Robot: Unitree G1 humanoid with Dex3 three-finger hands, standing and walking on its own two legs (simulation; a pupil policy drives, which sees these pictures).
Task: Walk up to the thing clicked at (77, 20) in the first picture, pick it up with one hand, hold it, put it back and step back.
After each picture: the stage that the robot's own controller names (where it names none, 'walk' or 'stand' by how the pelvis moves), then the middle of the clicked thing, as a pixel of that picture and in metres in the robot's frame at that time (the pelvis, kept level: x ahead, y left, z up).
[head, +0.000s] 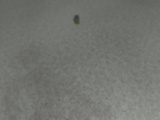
stand; (76, 19) +1.82 +0.17 -0.72
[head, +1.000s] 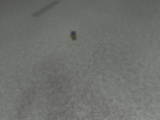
walk; (73, 35) +1.68 +0.36 -0.71
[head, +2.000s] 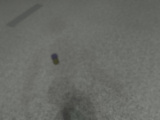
walk; (55, 59) +1.10 +0.44 -0.72
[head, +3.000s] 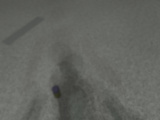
walk; (56, 92) +0.72 +0.34 -0.71
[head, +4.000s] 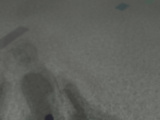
walk; out of the picture +0.49 +0.22 -0.70
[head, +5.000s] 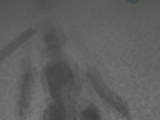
stand; out of the picture +0.40 +0.27 -0.72
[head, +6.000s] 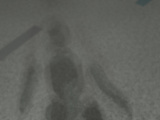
stand; out of the picture +0.38 +0.24 -0.71
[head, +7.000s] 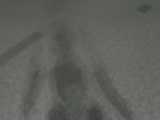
stand; out of the picture +0.36 +0.26 -0.71
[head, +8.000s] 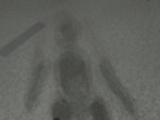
stand; out of the picture +0.40 +0.26 -0.72
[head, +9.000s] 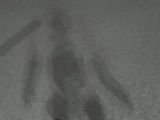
stand; out of the picture +0.37 +0.24 -0.71
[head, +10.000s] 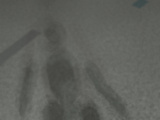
stand; out of the picture +0.36 +0.23 -0.73
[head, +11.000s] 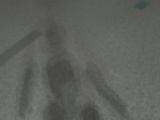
stand; out of the picture +0.37 +0.22 -0.73
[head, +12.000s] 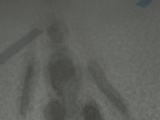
stand; out of the picture +0.36 +0.22 -0.73
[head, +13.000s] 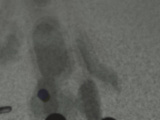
go down; (44, 95) +0.40 +0.23 -0.56
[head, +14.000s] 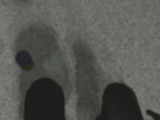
go down; (25, 61) +0.42 +0.29 -0.31
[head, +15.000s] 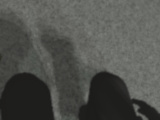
close in; out of the picture +0.40 +0.31 -0.27
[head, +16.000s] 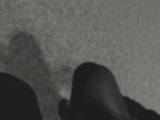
close; out of the picture +0.38 +0.34 -0.22
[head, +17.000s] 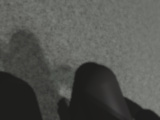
lift; out of the picture +0.38 +0.33 -0.22
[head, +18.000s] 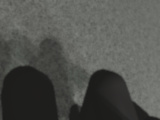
lift; out of the picture +0.32 +0.30 -0.19
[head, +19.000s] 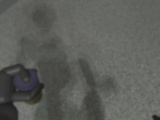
lift; (29, 87) +0.32 +0.20 +0.01
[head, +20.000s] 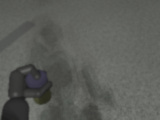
hold; (39, 87) +0.33 +0.17 +0.01
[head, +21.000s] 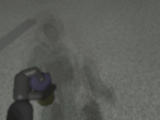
hold; (43, 90) +0.33 +0.17 +0.00
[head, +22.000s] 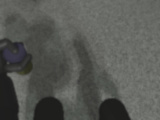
crouch; (19, 60) +0.41 +0.24 -0.08
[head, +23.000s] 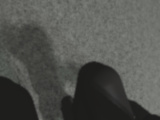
lower; out of the picture +0.39 +0.35 -0.22
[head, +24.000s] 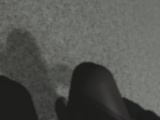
lower; out of the picture +0.38 +0.35 -0.22
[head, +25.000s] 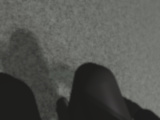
lower; out of the picture +0.38 +0.35 -0.22
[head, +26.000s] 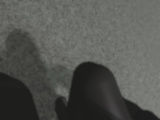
lower; out of the picture +0.38 +0.35 -0.22
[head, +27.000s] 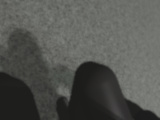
loosen; out of the picture +0.38 +0.35 -0.22
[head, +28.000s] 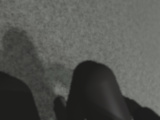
withdraw; out of the picture +0.37 +0.34 -0.22
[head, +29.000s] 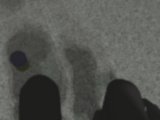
walk; (20, 61) +0.41 +0.30 -0.30
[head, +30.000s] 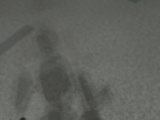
stand; out of the picture +0.36 +0.21 -0.65
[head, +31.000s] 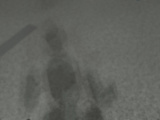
stand; out of the picture +0.37 +0.24 -0.67
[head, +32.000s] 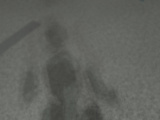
stand; out of the picture +0.38 +0.23 -0.68
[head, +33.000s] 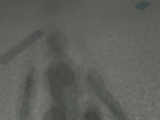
walk; out of the picture +0.39 +0.22 -0.72
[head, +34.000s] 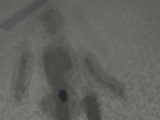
walk; (63, 96) +0.52 +0.18 -0.71
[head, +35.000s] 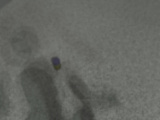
walk; (56, 64) +0.78 +0.24 -0.70
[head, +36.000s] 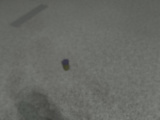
stand; (66, 64) +1.02 +0.24 -0.70
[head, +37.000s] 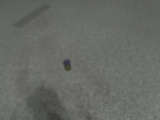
stand; (67, 65) +1.02 +0.22 -0.72
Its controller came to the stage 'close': yes
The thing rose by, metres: 0.71
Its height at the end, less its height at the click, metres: +0.00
